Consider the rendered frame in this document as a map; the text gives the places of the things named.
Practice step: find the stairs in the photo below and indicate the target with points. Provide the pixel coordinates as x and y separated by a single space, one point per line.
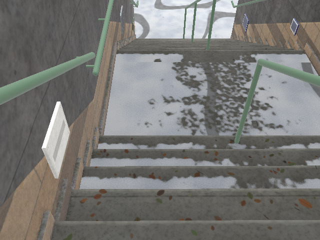
197 44
197 187

